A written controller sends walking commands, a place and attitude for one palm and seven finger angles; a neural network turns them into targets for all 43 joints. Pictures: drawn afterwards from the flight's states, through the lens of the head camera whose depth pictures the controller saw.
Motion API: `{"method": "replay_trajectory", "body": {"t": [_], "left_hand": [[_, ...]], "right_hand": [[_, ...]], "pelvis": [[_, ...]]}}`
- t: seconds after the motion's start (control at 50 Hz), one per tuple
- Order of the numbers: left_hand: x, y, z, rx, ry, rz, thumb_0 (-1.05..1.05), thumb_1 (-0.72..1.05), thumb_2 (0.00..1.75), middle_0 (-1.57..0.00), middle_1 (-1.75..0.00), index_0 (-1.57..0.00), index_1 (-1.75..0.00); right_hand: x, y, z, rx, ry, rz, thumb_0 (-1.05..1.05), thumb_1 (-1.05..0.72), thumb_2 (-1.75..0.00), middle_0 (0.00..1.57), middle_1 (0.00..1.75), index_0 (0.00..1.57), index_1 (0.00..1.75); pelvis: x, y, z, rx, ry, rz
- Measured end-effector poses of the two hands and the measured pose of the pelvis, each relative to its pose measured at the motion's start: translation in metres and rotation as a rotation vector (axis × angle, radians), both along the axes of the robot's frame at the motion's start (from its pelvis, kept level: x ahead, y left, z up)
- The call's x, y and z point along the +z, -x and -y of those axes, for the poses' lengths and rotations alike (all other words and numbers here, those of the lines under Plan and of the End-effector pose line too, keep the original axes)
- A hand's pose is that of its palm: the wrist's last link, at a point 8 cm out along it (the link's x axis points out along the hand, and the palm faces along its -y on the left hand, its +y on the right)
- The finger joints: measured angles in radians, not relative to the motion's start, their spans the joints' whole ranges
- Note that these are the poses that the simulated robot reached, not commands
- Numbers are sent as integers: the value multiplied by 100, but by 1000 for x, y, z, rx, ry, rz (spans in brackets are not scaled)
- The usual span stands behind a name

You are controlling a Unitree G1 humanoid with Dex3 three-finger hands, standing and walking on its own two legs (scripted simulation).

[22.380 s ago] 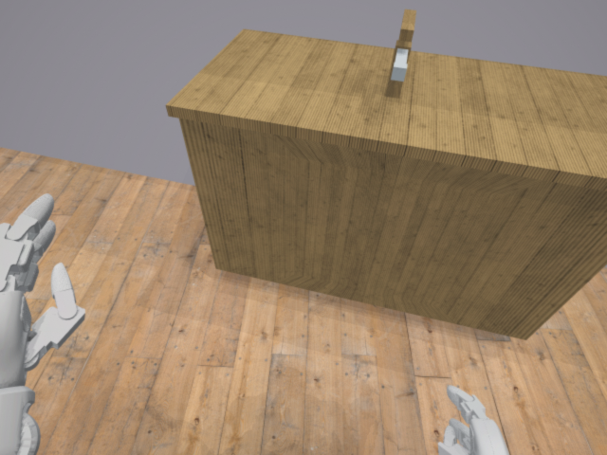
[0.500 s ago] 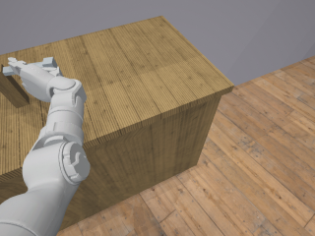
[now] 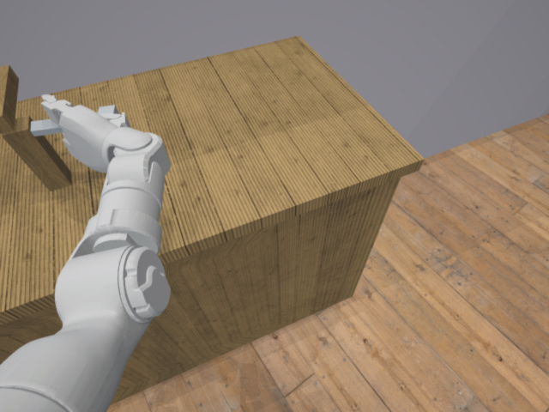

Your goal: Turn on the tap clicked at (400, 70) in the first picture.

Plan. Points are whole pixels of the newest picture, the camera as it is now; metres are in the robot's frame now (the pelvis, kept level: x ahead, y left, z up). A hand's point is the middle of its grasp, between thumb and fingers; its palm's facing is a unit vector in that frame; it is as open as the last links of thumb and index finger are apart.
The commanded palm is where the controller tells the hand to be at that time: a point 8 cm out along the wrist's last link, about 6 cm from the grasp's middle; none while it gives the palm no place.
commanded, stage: lift the hand up off the lever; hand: left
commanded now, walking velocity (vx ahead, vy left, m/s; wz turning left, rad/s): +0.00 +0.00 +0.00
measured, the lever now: (109, 118) +0.53 +0.24 +0.15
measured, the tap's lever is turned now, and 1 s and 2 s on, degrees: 77 77 77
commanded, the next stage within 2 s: draw the hand back beside the body in 1.60 s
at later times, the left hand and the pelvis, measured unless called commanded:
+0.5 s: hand (115, 110) +0.48 +0.20 +0.20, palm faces +0.84 -0.54 -0.11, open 7.8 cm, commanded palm +0.42 +0.22 +0.20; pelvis +0.00 -0.01 +0.00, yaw +0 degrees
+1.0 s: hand (111, 102) +0.47 +0.19 +0.22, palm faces +0.81 -0.56 -0.14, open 7.8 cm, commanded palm +0.41 +0.22 +0.22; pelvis -0.02 -0.02 +0.01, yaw +1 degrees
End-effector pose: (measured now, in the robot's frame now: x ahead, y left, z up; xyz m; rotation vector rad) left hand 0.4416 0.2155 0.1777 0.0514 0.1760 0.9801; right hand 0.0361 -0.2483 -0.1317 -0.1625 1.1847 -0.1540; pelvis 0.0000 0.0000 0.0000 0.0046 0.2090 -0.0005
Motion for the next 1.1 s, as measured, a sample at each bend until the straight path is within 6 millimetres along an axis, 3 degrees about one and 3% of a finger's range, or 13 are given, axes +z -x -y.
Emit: {"method": "replay_trajectory", "body": {"t": [0.36,0.54,0.68,0.92,1.1], "left_hand": [[7,13,3,23,2,-11,2,90,90,-16,-15,-15,-15],[35,20,8,6,-41,33,2,90,90,-15,-15,-15,-15],[34,30,11,0,1,-22,1,89,89,-15,-15,-15,-15],[47,33,4,14,-54,11,2,90,90,-15,-15,-15,-15],[52,31,22,-36,-12,10,1,90,90,-15,-15,-15,-15]], "right_hand": [[1,-22,10,13,3,48,1,-91,-90,20,30,20,30],[3,-33,16,14,7,88,1,-91,-90,20,30,20,30],[6,-36,19,11,5,114,1,-91,-90,20,30,20,30],[6,-19,21,5,19,98,1,-91,-90,20,30,20,30],[3,-2,15,-16,1,71,1,-91,-90,20,30,20,30]], "pelvis": [[3,-4,9,4,-5,34],[5,-1,14,8,-10,54],[7,3,17,11,-14,75],[6,18,18,11,-14,71],[9,17,13,1,-14,79]]}}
